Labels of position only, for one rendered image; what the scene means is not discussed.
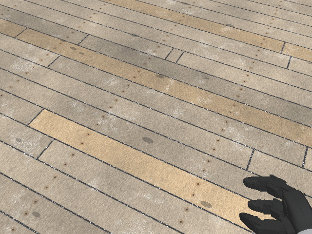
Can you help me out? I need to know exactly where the robot right hand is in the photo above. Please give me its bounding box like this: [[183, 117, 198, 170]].
[[239, 175, 312, 234]]

